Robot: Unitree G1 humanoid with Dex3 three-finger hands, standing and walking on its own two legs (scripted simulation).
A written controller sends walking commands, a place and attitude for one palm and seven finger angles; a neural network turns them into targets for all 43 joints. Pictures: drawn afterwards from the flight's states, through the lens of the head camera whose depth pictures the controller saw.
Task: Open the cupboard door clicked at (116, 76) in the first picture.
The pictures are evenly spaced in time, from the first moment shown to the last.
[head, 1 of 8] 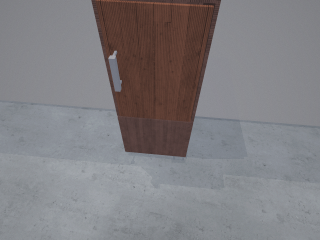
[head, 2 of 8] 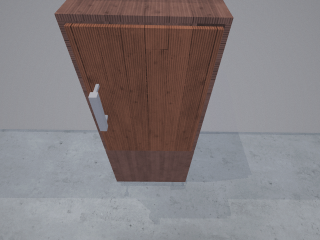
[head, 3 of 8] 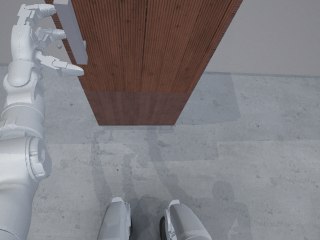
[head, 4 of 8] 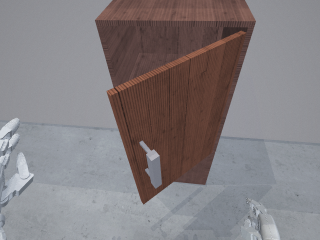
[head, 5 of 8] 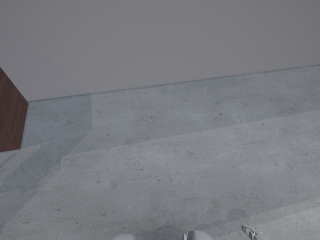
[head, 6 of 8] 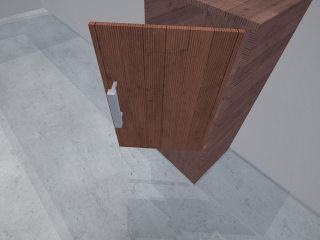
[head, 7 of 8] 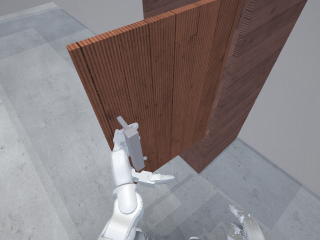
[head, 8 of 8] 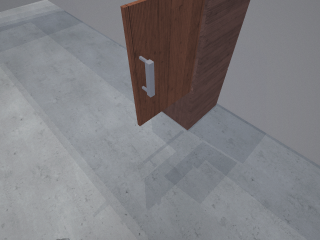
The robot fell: no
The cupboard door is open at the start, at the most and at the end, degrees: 0 88 87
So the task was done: yes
